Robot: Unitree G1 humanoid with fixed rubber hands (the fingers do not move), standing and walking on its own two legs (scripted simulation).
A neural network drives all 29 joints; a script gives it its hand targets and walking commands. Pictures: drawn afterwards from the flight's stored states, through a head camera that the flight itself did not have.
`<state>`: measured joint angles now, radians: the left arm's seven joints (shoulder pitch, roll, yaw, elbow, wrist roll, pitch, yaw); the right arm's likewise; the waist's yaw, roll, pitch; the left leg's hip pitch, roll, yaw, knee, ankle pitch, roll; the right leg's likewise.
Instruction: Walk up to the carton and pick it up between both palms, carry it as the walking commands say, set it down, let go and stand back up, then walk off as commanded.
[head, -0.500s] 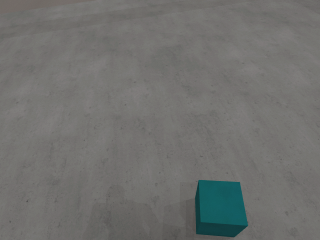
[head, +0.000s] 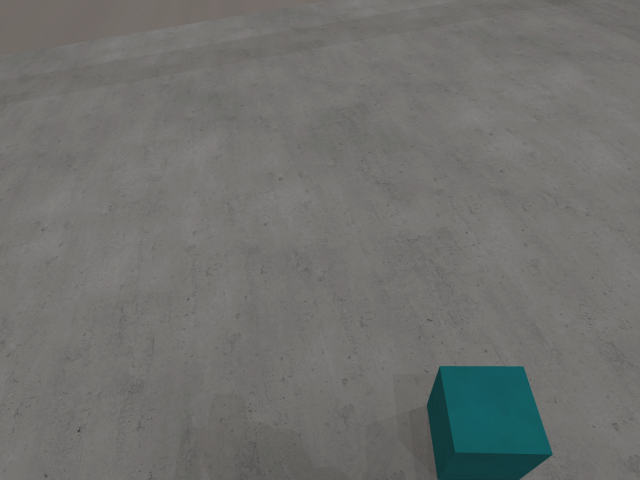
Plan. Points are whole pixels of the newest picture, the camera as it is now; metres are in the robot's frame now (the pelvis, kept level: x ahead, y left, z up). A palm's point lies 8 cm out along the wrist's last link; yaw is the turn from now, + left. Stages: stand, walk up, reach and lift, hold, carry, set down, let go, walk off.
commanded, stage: walk off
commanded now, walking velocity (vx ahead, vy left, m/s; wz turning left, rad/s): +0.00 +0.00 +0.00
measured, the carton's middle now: (478, 425) +0.39 -0.34 -0.63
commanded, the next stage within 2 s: none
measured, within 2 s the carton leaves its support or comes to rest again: neither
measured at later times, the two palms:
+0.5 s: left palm out of the picture +0.03 +0.38 -0.13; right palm out of the picture +0.02 -0.15 -0.12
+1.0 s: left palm out of the picture -0.06 +0.48 -0.11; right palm out of the picture +0.05 -0.05 -0.13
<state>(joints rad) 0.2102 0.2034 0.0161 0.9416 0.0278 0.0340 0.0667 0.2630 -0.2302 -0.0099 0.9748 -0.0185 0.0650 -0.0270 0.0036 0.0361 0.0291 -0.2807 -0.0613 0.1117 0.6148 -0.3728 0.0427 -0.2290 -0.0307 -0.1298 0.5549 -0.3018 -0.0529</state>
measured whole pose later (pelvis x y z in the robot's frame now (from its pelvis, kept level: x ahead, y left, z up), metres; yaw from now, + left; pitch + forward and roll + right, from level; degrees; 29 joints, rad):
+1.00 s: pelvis -0.03 +0.21 +0.01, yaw +2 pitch +1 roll +2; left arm 0.30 0.25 0.08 1.00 0.05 0.02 0.06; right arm 0.19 -0.26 -0.06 0.92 -0.03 0.09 0.03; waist 0.05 0.00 0.06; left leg -0.37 0.06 0.02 0.74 -0.36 -0.10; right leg -0.23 -0.18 -0.11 0.46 -0.23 0.06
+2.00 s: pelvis -0.07 +0.48 +0.01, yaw +1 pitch +1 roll -1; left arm 0.26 0.30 0.09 0.97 0.03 0.06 0.06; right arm 0.20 -0.23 -0.03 0.89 -0.04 0.05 0.00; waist 0.02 -0.05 0.06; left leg -0.26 0.03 0.09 0.48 -0.23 0.03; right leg -0.48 -0.06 0.01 1.12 -0.49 0.00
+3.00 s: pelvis -0.10 +0.73 +0.00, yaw +0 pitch +0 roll +1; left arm 0.20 0.21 0.04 0.95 0.01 0.05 0.07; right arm 0.24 -0.21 -0.01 0.92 -0.04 0.05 -0.02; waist -0.02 0.00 0.03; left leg -0.25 -0.06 0.14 0.48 -0.24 0.10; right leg -0.31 -0.03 -0.13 0.75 -0.46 -0.03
